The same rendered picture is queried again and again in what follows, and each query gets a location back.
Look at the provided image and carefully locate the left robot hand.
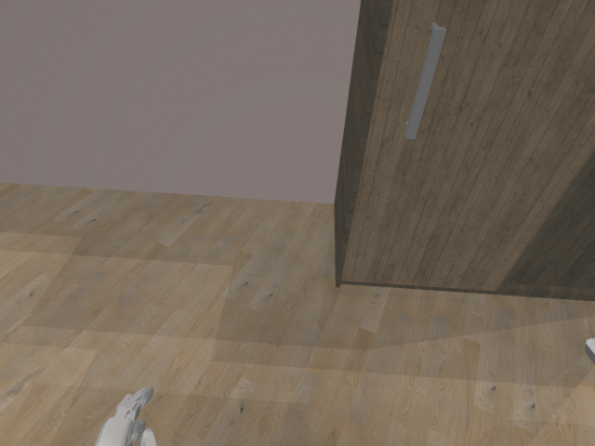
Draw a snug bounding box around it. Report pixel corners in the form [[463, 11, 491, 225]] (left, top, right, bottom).
[[95, 387, 156, 446]]

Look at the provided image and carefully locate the wardrobe door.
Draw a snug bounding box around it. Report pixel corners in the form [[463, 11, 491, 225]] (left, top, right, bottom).
[[342, 0, 595, 291], [503, 151, 595, 289]]

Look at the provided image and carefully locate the handle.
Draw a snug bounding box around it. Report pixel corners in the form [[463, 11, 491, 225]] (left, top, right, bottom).
[[405, 22, 446, 139]]

